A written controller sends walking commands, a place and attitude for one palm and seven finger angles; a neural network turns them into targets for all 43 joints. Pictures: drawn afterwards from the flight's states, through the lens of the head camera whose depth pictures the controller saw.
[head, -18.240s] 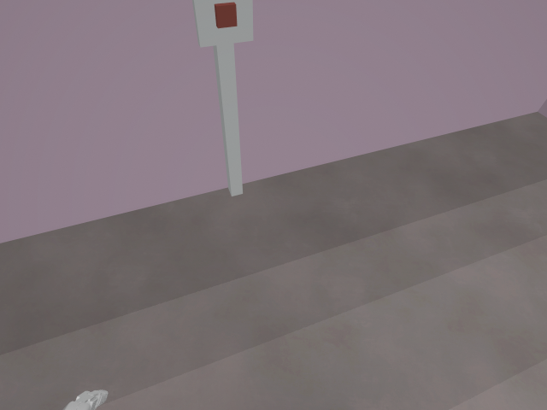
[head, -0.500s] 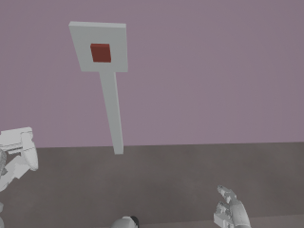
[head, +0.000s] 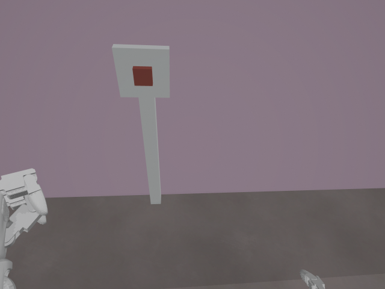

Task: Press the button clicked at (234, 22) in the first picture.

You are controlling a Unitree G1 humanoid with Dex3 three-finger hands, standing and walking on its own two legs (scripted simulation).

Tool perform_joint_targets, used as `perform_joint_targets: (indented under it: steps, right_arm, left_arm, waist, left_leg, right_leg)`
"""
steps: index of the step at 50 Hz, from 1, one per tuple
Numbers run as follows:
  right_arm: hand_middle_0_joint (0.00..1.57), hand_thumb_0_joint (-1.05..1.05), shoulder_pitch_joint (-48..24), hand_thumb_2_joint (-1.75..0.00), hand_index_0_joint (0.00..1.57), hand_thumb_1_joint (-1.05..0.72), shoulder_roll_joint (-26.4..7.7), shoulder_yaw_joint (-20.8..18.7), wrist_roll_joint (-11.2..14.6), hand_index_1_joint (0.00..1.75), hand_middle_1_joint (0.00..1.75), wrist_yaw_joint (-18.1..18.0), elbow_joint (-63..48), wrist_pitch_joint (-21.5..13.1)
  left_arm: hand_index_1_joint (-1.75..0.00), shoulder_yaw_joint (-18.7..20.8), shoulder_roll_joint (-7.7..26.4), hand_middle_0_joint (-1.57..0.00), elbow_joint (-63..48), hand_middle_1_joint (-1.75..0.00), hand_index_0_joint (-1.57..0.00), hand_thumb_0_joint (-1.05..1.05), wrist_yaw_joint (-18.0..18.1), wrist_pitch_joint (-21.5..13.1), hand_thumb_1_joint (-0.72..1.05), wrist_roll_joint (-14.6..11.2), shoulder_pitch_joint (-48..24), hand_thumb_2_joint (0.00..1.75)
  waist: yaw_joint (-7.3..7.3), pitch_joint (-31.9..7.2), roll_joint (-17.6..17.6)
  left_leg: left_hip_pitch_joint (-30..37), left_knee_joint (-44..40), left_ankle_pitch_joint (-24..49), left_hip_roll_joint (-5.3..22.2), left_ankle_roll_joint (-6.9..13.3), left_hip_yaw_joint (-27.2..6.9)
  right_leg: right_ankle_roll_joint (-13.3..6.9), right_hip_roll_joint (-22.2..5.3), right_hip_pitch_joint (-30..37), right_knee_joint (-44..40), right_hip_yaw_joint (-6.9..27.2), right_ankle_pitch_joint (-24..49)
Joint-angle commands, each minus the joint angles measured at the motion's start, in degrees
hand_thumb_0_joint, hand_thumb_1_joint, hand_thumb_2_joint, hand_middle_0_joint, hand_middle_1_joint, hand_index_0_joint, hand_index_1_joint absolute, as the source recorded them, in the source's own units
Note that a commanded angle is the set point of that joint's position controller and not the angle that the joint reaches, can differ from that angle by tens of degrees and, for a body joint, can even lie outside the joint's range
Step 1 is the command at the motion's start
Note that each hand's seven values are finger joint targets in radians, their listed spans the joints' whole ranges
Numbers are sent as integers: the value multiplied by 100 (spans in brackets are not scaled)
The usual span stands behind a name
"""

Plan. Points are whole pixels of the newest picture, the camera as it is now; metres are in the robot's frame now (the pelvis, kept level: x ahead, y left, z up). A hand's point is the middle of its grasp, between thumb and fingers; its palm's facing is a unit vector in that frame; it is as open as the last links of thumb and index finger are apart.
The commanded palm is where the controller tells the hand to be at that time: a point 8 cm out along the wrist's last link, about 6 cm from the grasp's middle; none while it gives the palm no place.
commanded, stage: stop stepping back and stand still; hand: left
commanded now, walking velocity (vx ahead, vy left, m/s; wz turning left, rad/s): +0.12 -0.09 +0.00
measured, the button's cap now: (143, 75) +0.74 +0.22 +0.09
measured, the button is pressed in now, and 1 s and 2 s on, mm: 0 0 0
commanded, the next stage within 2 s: let the arm hang, fingers relaxed in 0.74 s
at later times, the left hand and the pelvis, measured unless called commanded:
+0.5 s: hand (29, 214) +0.18 +0.25 +0.17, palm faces +0.44 -0.79 -0.42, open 3.1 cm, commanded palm +0.12 +0.29 +0.19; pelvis +0.00 +0.00 +0.00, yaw +2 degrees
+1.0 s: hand (72, 273) +0.17 +0.26 -0.06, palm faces +0.10 -0.91 -0.40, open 3.0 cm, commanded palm none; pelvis +0.00 +0.02 +0.00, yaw +3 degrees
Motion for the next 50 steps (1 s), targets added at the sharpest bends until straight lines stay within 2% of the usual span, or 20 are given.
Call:
perform_joint_targets:
  steps: [1, 3, 6, 7, 8, 9, 11, 14, 15, 17, 18, 19, 21, 26, 41, 42, 43, 44, 48, 50]
  right_arm:
    - [20, 0, -963, -90, 20, -90, -512, -94, -34, 30, 30, 28, -1064, -537]
    - [20, 0, -939, -90, 20, -90, -475, -136, -44, 30, 30, 95, -1170, -582]
    - [20, 0, -900, -90, 20, -90, -484, -150, -58, 30, 30, 181, -1157, -476]
    - [20, 0, -885, -90, 20, -90, -478, -194, -69, 30, 30, 177, -1161, -415]
    - [20, 0, -879, -90, 20, -90, -474, -265, -51, 30, 30, 188, -1179, -345]
    - [20, 0, -837, -90, 20, -90, -478, -265, -38, 30, 30, 191, -1100, -294]
    - [20, 0, -701, -90, 20, -90, -437, -182, -72, 30, 30, 192, -982, -312]
    - [20, 0, -905, -90, 20, -90, -363, -84, -50, 30, 30, 97, -1006, -320]
    - [20, 0, -861, -90, 20, -90, -404, -96, -51, 30, 30, 73, -984, -354]
    - [20, 0, -949, -90, 20, -90, -592, -162, -77, 30, 30, 50, -1091, -435]
    - [20, 0, -952, -90, 20, -90, -650, -187, -26, 30, 30, 51, -1176, -455]
    - [20, 0, -977, -90, 20, -90, -556, -138, 4, 30, 30, 76, -1087, -462]
    - [20, 0, -996, -90, 20, -90, -455, -75, -5, 30, 30, 95, -1081, -487]
    - [20, 0, -885, -90, 20, -90, -499, -170, 8, 30, 30, 213, -1118, -504]
    - [20, 0, -1022, -90, 20, -90, -491, -155, 43, 30, 30, 167, -1330, -224]
    - [20, 0, -1262, -90, 20, -90, -1608, -481, 73, 30, 30, 708, 100, -466]
    - [20, 0, -737, -90, 20, -90, -1263, -513, 53, 30, 30, 685, 137, -193]
    - [20, 0, -564, -90, 20, -90, -1097, -410, 24, 30, 30, 656, 73, -32]
    - [20, 0, -741, -90, 20, -90, -1055, -265, -92, 30, 30, 585, 92, 247]
    - [20, 0, -710, -90, 20, -90, -923, -193, -133, 30, 30, 550, 350, 369]
  left_arm:
    - [-150, 639, 1150, -130, -1564, -150, -130, 0, 28, -412, 90, 37, -418, 90]
    - [-150, 781, 1233, -130, -1889, -150, -130, 0, 7, -422, 90, 71, -149, 90]
    - [-150, 748, 1092, -130, -1471, -150, -130, 0, 6, -362, 90, 43, 416, 90]
    - [-150, 785, 1116, -130, -1328, -150, -130, 0, 0, -356, 90, 31, 381, 90]
    - [-150, 822, 1138, -130, -1217, -150, -130, 0, 3, -342, 90, 18, 447, 90]
    - [-150, 823, 1149, -130, -1236, -150, -130, 0, 37, -347, 90, -19, 252, 90]
    - [-150, 841, 1109, -130, -1051, -150, -130, 0, 56, -470, 90, -54, 81, 90]
    - [-150, 701, 1075, -130, -1021, -150, -130, 0, 79, -453, 90, -1, -73, 90]
    - [-150, 682, 1026, -130, -1046, -150, -130, 0, 90, -467, 90, -9, -78, 90]
    - [-150, 648, 1026, -130, -1371, -150, -130, 0, 73, -543, 90, -33, -226, 90]
    - [-150, 619, 1034, -130, -1510, -150, -130, 0, 73, -558, 90, -20, -273, 90]
    - [-150, 703, 1080, -130, -1292, -150, -130, 0, 36, -567, 90, -21, -125, 90]
    - [-150, 696, 1035, -130, -1401, -150, -130, 0, 4, -538, 90, 64, -232, 90]
    - [-150, 640, 941, -130, -1363, -150, -130, 0, -13, -525, 90, -18, 164, 90]
    - [-150, 681, 1012, -130, -1266, -150, -130, 0, -36, -415, 90, -129, 385, 90]
    - [-150, -1324, 551, -130, 3540, -150, -130, 0, -819, 438, 90, 429, -433, 90]
    - [-146, -1230, 368, -126, 3714, -146, -126, 0, -927, 805, 90, 366, -382, 90]
    - [-142, -1279, 203, -123, 3893, -142, -123, 0, -950, 886, 90, 338, -533, 90]
    - [-126, -1405, 333, -108, 5222, -126, -108, 0, -981, 965, 90, 337, -1369, 90]
    - [-118, -1502, 309, -101, 6033, -118, -101, 0, -947, 1021, 90, 299, -1564, 90]
  waist:
    - [-121, 525, 1660]
    - [-59, 497, 1541]
    - [-25, 374, 587]
    - [-29, 368, 39]
    - [-12, 400, -766]
    - [-29, 503, -1046]
    - [-157, 316, -321]
    - [-117, 487, -618]
    - [-111, 412, -386]
    - [-48, 497, 735]
    - [-26, 316, 922]
    - [-13, 286, 1000]
    - [-10, 622, 1059]
    - [-26, -65, 84]
    - [-4, -176, 274]
    - [-235, 297, 337]
    - [-129, -148, 187]
    - [-113, -232, 42]
    - [-42, -59, -983]
    - [-42, -55, -607]
  left_leg:
    - [-679, -2449, -2455, 1127, 541, -1941]
    - [-965, -2345, -2562, 1097, 576, -1690]
    - [-1409, -1392, -1719, 549, 258, -759]
    - [-1471, -548, -1485, 199, 111, -308]
    - [-1483, 806, -1006, -113, -20, 37]
    - [-1589, 1921, -678, -159, -66, 173]
    - [-1344, 2166, -653, 91, -45, -20]
    - [13, 269, -224, 127, 44, 375]
    - [464, -301, -80, 61, 68, 446]
    - [630, -1244, -215, 717, 343, -670]
    - [603, -1410, 134, 1129, 506, -1291]
    - [76, -1711, -640, 1195, 499, -1414]
    - [-599, -1884, -1066, 1050, 422, -1130]
    - [190, -548, 1100, 299, 38, -39]
    - [669, -841, 1845, 338, -17, 44]
    - [116, 55, 2432, 511, 25, -40]
    - [479, -26, 2694, 524, 7, 2]
    - [301, -34, 2250, 593, 112, -132]
    - [-28, -172, 1818, 481, 218, -381]
    - [139, -259, 1814, 384, 159, -273]
  right_leg:
    - [70, 194, 6, 662, 274, -890]
    - [5, 221, 399, 468, 256, -709]
    - [-141, 83, 1283, -798, 440, -722]
    - [-355, -270, 1068, -1208, 1089, -1382]
    - [-747, -1023, 556, -1926, 2418, -2542]
    - [-1135, -1697, 303, -2290, 3204, -2593]
    - [-1143, -1728, 127, -2015, 2577, -1661]
    - [-753, -1222, -585, -1747, 1486, -1515]
    - [-601, -978, -595, -1500, 1206, -1425]
    - [-164, -293, -571, -530, 780, -699]
    - [9, -52, -402, -6, 508, -112]
    - [92, 25, -42, 40, 441, -396]
    - [78, 5, 405, -76, 391, -186]
    - [-122, -413, 734, -961, 993, 1377]
    - [10, -235, 836, -1084, 707, 1910]
    - [-155, -698, 66, -167, 335, 2362]
    - [-193, -565, 8, -284, 727, 2013]
    - [-197, -537, 52, -239, 543, 1532]
    - [-322, -582, 249, -284, 641, 1386]
    - [-357, -685, 370, -411, 738, 1508]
